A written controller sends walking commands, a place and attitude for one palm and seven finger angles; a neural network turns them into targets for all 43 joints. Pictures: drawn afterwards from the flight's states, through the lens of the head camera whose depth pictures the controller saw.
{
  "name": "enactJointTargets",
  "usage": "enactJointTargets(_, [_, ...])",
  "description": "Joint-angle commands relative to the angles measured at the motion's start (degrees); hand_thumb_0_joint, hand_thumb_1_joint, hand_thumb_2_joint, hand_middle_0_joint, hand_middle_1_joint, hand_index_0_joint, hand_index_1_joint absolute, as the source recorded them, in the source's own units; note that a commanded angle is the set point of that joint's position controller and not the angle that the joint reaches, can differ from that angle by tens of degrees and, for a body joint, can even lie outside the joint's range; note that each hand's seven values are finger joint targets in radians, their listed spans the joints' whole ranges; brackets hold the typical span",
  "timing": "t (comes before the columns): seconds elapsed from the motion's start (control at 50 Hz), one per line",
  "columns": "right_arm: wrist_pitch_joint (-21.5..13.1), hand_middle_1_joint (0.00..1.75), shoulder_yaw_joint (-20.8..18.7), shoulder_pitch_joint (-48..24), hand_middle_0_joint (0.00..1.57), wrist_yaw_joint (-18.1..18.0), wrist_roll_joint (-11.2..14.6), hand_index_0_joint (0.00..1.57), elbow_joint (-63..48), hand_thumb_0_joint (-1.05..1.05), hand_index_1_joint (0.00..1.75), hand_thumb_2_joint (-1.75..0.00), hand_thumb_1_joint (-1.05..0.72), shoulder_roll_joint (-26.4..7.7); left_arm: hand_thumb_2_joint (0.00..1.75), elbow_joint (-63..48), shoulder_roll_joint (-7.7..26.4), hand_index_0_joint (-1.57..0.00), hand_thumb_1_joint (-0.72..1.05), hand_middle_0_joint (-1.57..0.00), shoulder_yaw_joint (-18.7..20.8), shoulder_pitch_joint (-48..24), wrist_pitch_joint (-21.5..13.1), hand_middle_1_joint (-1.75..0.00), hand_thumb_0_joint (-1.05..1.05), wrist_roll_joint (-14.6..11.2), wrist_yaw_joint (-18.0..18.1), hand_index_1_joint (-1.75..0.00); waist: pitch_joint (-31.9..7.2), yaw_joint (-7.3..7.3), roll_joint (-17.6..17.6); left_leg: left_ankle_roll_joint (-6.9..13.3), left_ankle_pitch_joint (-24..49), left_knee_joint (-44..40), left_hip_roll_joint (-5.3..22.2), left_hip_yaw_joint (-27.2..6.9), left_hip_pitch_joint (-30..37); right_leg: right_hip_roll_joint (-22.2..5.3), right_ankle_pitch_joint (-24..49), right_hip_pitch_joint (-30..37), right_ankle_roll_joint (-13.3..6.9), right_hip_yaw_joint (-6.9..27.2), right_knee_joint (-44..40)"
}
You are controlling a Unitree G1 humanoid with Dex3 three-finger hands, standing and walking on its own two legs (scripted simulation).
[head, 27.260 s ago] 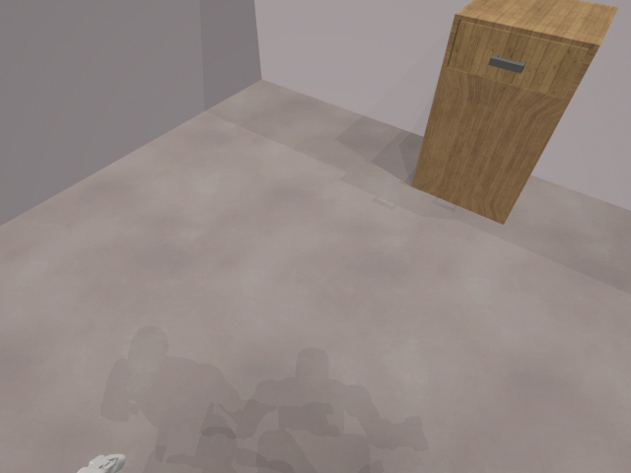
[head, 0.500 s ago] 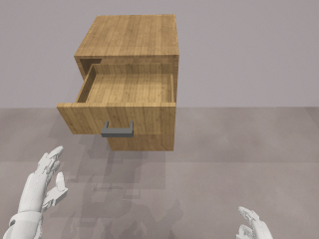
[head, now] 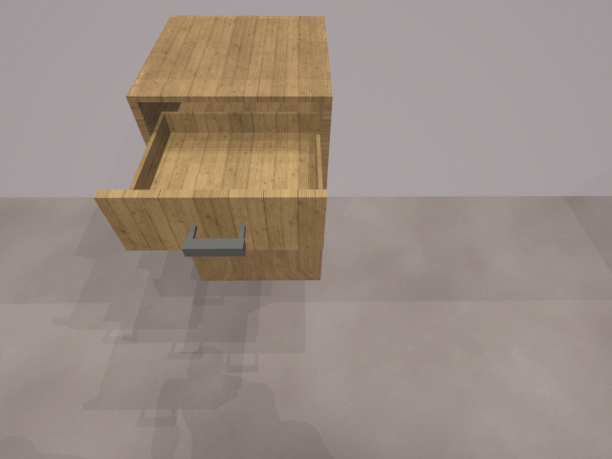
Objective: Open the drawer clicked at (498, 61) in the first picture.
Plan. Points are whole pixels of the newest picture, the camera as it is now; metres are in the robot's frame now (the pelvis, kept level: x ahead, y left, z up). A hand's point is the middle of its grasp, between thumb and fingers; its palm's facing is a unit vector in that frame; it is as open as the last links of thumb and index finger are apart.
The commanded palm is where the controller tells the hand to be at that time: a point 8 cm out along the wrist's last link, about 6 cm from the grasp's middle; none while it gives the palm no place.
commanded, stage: let the arm hang, fingers relaxed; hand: left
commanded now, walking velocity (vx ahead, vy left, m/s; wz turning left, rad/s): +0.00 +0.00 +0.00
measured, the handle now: (216, 238) +0.49 +0.21 -0.08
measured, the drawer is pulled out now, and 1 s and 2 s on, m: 0.30 0.30 0.30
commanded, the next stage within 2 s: look to check the result in 0.50 s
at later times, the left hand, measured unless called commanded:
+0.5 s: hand out of the picture +0.00 +0.15 -0.18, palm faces +0.04 -0.98 -0.18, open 7.3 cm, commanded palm none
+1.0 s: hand out of the picture +0.01 +0.14 -0.17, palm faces +0.05 -0.98 -0.17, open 7.3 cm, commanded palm none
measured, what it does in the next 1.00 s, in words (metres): stands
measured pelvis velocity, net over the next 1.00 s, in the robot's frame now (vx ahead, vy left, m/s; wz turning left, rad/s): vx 0.02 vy -0.02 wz -0.01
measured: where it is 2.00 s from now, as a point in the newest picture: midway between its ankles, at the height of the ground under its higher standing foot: outside the picture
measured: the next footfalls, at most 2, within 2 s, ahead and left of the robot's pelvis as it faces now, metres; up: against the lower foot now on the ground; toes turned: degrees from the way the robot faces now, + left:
none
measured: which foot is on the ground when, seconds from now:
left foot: down 0.00-1.00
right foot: down 0.00-1.00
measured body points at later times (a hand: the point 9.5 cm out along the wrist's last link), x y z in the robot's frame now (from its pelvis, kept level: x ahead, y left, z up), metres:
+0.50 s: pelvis +0.01 -0.01 +0.00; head +0.02 -0.01 +0.45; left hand +0.00 +0.20 -0.16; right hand -0.03 -0.20 -0.17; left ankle +0.01 +0.11 -0.74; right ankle +0.03 -0.11 -0.74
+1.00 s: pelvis +0.02 -0.02 +0.00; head +0.04 -0.03 +0.45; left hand +0.01 +0.19 -0.16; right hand -0.01 -0.21 -0.17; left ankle +0.01 +0.11 -0.74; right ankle +0.03 -0.11 -0.74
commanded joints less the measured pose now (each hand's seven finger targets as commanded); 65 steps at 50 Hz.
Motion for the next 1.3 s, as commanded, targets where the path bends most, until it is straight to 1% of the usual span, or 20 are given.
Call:
enactJointTargets(0.0, [-1.27,0.3,-0.83,4.1,0.2,-0.23,-0.33,0.2,-1.2,0.0,0.3,-0.9,-0.9,-4.58,0.9,-1.51,3.9,-0.2,0.9,-0.2,0.79,1.72,-1.3,-0.3,0.0,-0.27,0.24,-0.3,2.23,-0.04,-2.1,2.12,-3.77,-6.5,4.1,-3.87,-4.85,-4.17,-8.08,-1.05,-1.91,6.12,-5.74])
enactJointTargets(0.06, [-1.38,0.3,-0.84,4.73,0.2,-0.21,-0.41,0.2,-0.46,0.0,0.3,-0.9,-0.9,-3.63,0.9,-1.32,3.5,-0.2,0.9,-0.2,0.97,1.91,-1.32,-0.3,0.0,-0.19,0.43,-0.3,1.97,-0.04,-2.02,2.2,-3.87,-6.75,4.21,-3.79,-4.74,-4.02,-7.9,-1.31,-1.78,6.03,-5.25])
enactJointTargets(0.12, [-1.34,0.3,-1.05,4.66,0.2,-0.25,-0.39,0.2,-0.38,0.0,0.3,-0.9,-0.9,-3.24,0.9,-1.36,2.84,-0.2,0.9,-0.2,1.1,2.35,-1.33,-0.3,0.0,0.01,0.62,-0.3,3.08,-0.02,-1.16,2.15,-5.0,-6.71,4.13,-3.59,-4.72,-3.73,-9.03,-3.12,-1.72,6.17,-5.27])
enactJointTargets(0.18, [-1.6,0.3,-0.98,4.82,0.2,-0.28,-0.52,0.2,-0.1,0.0,0.3,-0.9,-0.9,-2.4,0.9,-1.61,2.27,-0.2,0.9,-0.2,1.24,1.98,-1.45,-0.3,0.0,-0.04,0.61,-0.3,2.91,-0.01,-1.61,2.07,-3.59,-6.51,3.95,-3.27,-5.43,-3.91,-7.12,-1.96,-1.76,6.26,-4.81])
enactJointTargets(0.22, [-1.64,0.3,-1.15,4.39,0.2,-0.32,-0.43,0.2,-0.25,0.0,0.3,-0.9,-0.9,-2.36,0.9,-1.76,2.07,-0.2,0.9,-0.2,1.36,2.19,-1.48,-0.3,0.0,0.08,0.7,-0.3,3.14,0.1,-0.38,2.01,-3.71,-6.37,4.03,-3.27,-4.62,-3.73,-7.36,-3.24,-1.72,6.16,-4.72])
enactJointTargets(0.24, [-1.63,0.3,-1.12,4.83,0.2,-0.33,-0.56,0.2,-0.16,0.0,0.3,-0.9,-0.9,-1.85,0.9,-1.84,2.09,-0.2,0.9,-0.2,1.45,1.53,-1.45,-0.3,0.0,0.03,0.66,-0.3,3.29,-0.07,-1.26,2.11,-4.28,-6.65,4.19,-3.43,-5.59,-3.8,-7.26,-2.42,-1.67,5.88,-4.73])
enactJointTargets(0.34, [-1.7,0.3,-1.15,4.53,0.2,-0.45,-0.61,0.2,-0.35,0.0,0.3,-0.9,-0.9,-1.56,0.9,-1.98,1.7,-0.2,0.9,-0.2,1.53,1.25,-1.52,-0.3,0.0,0.02,0.62,-0.3,3.6,-0.11,1.33,1.95,-3.98,-6.56,4.14,-3.25,-5.63,-3.73,-6.61,-2.57,-1.81,6.25,-4.8])
enactJointTargets(0.5, [-2.02,0.3,-1.08,4.15,0.2,-0.61,-0.45,0.2,-0.48,0.0,0.3,-0.9,-0.9,-2.05,0.9,-2.0,1.67,-0.2,0.9,-0.2,1.56,1.14,-1.88,-0.3,0.0,-0.18,0.57,-0.3,0.8,-0.1,-0.67,1.72,1.57,-5.55,4.24,-2.71,-3.03,-4.13,-2.48,-0.21,-1.97,6.36,-4.63])
enactJointTargets(0.56, [-2.1,0.3,-1.01,4.09,0.2,-0.69,-0.38,0.2,-0.3,0.0,0.3,-0.9,-0.9,-2.11,0.9,-1.78,1.47,-0.2,0.9,-0.2,1.5,0.99,-1.92,-0.3,0.0,-0.21,0.64,-0.3,0.89,-0.16,0.49,1.64,2.83,-5.81,4.6,-2.8,-2.54,-4.09,-1.16,0.15,-1.94,6.02,-4.49])
enactJointTargets(0.62, [-2.05,0.3,-1.03,3.65,0.2,-0.77,-0.26,0.2,-0.35,0.0,0.3,-0.9,-0.9,-2.54,0.9,-1.59,1.48,-0.2,0.9,-0.2,1.48,1.18,-1.96,-0.3,0.0,-0.19,0.73,-0.3,0.97,-0.05,-0.61,1.5,3.72,-5.52,4.75,-2.78,-1.6,-3.93,-0.61,-0.17,-1.95,5.88,-4.44])
enactJointTargets(0.64, [-2.13,0.3,-0.93,3.8,0.2,-0.78,-0.3,0.2,-0.07,0.0,0.3,-0.9,-0.9,-2.34,0.9,-1.45,1.56,-0.2,0.9,-0.2,1.48,1.01,-1.95,-0.3,0.0,-0.21,0.68,-0.3,0.53,-0.1,0.18,1.58,4.21,-5.65,4.76,-2.7,-1.76,-4.24,0.0,0.79,-1.93,5.76,-4.58])
enactJointTargets(0.74, [-1.82,0.3,-0.88,3.78,0.2,-0.71,-0.35,0.2,0.16,0.0,0.3,-0.9,-0.9,-2.26,0.9,-1.17,1.79,-0.2,0.9,-0.2,1.45,0.84,-1.9,-0.3,0.0,-0.27,0.7,-0.3,2.07,-0.16,-1.35,1.39,2.76,-5.64,4.56,-2.44,-2.05,-4.3,-2.11,0.06,-1.92,5.71,-5.45])
enactJointTargets(0.78, [-1.78,0.3,-0.91,3.27,0.2,-0.68,-0.42,0.2,0.27,0.0,0.3,-0.9,-0.9,-2.27,0.9,-1.16,1.68,-0.2,0.9,-0.2,1.41,1.14,-1.92,-0.3,0.0,-0.28,0.67,-0.3,2.16,-0.05,-0.64,1.32,2.52,-5.51,4.22,-2.16,-1.73,-4.38,-2.81,-0.43,-1.98,6.24,-5.83])
enactJointTargets(0.9, [-1.94,0.3,-0.9,3.16,0.2,-0.78,-0.36,0.2,0.4,0.0,0.3,-0.9,-0.9,-2.16,0.9,-1.13,1.69,-0.2,0.9,-0.2,1.48,1.02,-2.16,-0.3,0.0,-0.33,0.72,-0.3,0.75,-0.07,-0.66,1.22,4.59,-5.23,4.46,-2.05,-0.92,-4.38,0.13,1.21,-2.14,6.25,-5.6])
enactJointTargets(0.98, [-1.98,0.3,-0.91,2.87,0.2,-0.84,-0.34,0.2,0.53,0.0,0.3,-0.9,-0.9,-2.17,0.9,-1.08,1.56,-0.2,0.9,-0.2,1.43,1.07,-2.2,-0.3,0.0,-0.35,0.73,-0.3,0.72,-0.01,-0.13,1.13,5.12,-5.31,4.61,-1.99,-0.67,-4.42,1.27,1.4,-2.1,6.01,-5.41])
enactJointTargets(1.02, [-1.87,0.3,-1.01,2.55,0.2,-0.86,-0.24,0.2,0.38,0.0,0.3,-0.9,-0.9,-2.38,0.9,-1.07,1.27,-0.2,0.9,-0.2,1.37,1.32,-2.2,-0.3,0.0,-0.23,0.81,-0.3,1.75,-0.01,-1.04,1.08,4.85,-5.18,4.64,-2.14,-0.21,-4.12,0.48,-0.13,-2.1,6.24,-5.68])
enactJointTargets(1.06, [-1.93,0.3,-0.9,2.8,0.2,-0.87,-0.35,0.2,0.62,0.0,0.3,-0.9,-0.9,-2.21,0.9,-1.14,1.47,-0.2,0.9,-0.2,1.42,1.04,-2.23,-0.3,0.0,-0.33,0.77,-0.3,0.87,-0.07,-0.01,1.06,5.49,-5.26,4.69,-1.85,-0.32,-4.34,1.75,1.4,-2.11,6.17,-5.56])
enactJointTargets(1.16, [-2.05,0.3,-0.88,2.77,0.2,-0.97,-0.3,0.2,0.7,0.0,0.3,-0.9,-0.9,-2.23,0.9,-0.99,1.51,-0.2,0.9,-0.2,1.44,0.74,-2.25,-0.3,0.0,-0.32,0.81,-0.3,0.67,-0.11,0.45,1.01,6.45,-5.52,4.92,-1.9,-0.09,-4.17,3.43,2.01,-2.14,6.05,-5.16])
enactJointTargets(1.22, [-2.02,0.3,-0.99,2.23,0.2,-1.01,-0.2,0.2,0.63,0.0,0.3,-0.9,-0.9,-2.51,0.9,-0.93,1.51,-0.2,0.9,-0.2,1.4,1.06,-2.29,-0.3,0.0,-0.27,0.85,-0.3,0.8,0.07,-1.06,0.94,6.76,-5.43,5.0,-1.89,0.84,-4.1,4.02,1.43,-2.12,5.92,-5.11])
enactJointTargets(1.28, [-2.02,0.3,-0.84,2.61,0.2,-1.0,-0.32,0.2,0.84,0.0,0.3,-0.9,-0.9,-2.38,0.9,-0.94,1.66,-0.2,0.9,-0.2,1.45,0.71,-2.31,-0.3,0.0,-0.37,0.82,-0.3,0.83,-0.07,0.24,0.87,6.57,-5.49,4.85,-1.74,0.2,-4.28,4.13,2.29,-2.19,6.08,-5.37])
